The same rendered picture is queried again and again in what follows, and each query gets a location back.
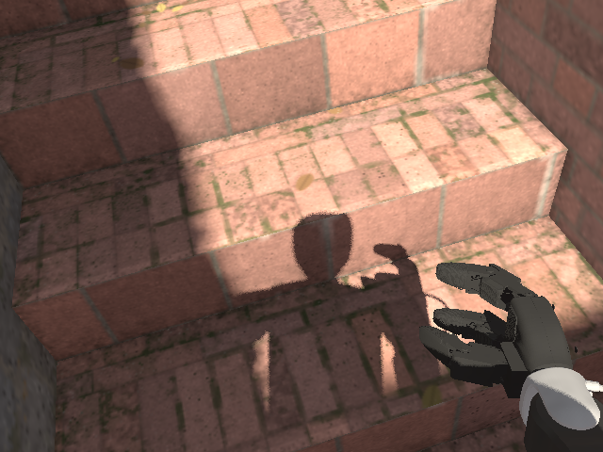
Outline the right robot hand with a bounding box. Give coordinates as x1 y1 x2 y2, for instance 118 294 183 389
419 262 578 398

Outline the right robot forearm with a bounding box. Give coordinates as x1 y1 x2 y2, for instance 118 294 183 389
519 367 603 452

